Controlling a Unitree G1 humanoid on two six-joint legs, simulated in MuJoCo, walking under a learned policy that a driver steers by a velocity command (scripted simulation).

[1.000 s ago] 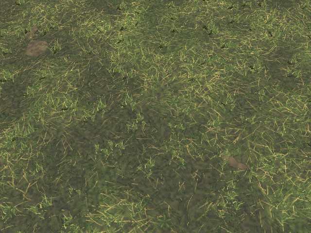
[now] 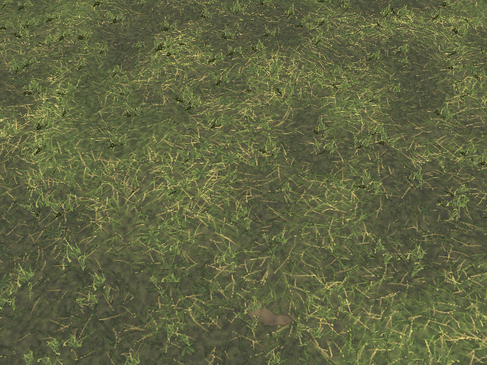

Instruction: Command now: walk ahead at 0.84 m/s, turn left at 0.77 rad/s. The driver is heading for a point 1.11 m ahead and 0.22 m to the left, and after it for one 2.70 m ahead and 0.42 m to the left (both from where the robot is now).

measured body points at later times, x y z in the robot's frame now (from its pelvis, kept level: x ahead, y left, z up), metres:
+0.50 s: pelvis +0.37 +0.16 -0.01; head +0.39 +0.16 +0.44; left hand +0.41 +0.45 -0.10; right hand +0.53 -0.09 -0.13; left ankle +0.30 +0.16 -0.74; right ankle +0.53 +0.03 -0.66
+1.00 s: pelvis +0.84 +0.33 +0.00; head +0.86 +0.34 +0.45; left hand +0.69 +0.58 -0.13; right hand +1.14 +0.21 -0.05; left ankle +0.95 +0.56 -0.67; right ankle +0.77 +0.26 -0.74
